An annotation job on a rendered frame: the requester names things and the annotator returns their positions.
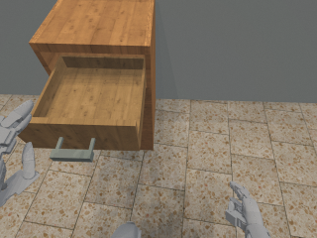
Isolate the robot right forearm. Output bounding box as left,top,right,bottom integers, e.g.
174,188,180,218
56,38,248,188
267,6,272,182
245,224,271,238

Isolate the robot left shin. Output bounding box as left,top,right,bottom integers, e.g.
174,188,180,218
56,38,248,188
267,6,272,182
126,221,136,225

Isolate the robot left thigh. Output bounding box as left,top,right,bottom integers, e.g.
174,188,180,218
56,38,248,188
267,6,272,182
110,223,142,238

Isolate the drawer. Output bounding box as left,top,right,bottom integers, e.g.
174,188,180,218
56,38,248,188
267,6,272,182
4,55,147,152

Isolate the cabinet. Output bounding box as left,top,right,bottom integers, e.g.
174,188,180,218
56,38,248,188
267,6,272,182
29,0,156,151

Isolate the handle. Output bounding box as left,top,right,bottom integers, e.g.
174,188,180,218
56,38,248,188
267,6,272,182
50,137,96,163

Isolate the right robot hand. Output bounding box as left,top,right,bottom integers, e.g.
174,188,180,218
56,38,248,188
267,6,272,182
225,180,264,232

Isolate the left robot hand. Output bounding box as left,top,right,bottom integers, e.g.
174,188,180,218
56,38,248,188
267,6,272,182
0,99,40,207

